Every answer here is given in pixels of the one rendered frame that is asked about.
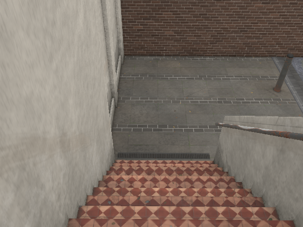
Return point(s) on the stairs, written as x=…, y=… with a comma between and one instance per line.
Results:
x=173, y=193

